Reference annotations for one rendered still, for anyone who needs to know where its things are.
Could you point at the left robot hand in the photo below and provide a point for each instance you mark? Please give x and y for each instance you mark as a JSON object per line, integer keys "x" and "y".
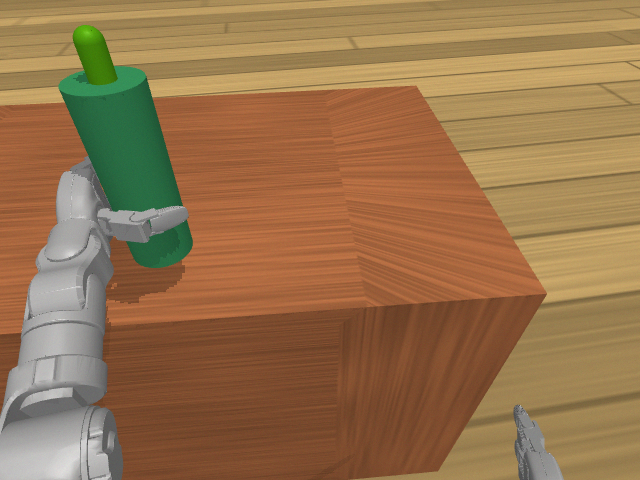
{"x": 80, "y": 195}

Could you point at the right robot hand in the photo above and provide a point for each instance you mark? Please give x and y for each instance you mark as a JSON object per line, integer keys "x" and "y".
{"x": 534, "y": 461}

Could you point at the left robot arm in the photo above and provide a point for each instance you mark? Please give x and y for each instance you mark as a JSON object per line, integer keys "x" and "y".
{"x": 48, "y": 428}

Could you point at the bottle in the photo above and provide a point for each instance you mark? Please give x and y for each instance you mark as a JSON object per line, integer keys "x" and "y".
{"x": 114, "y": 113}

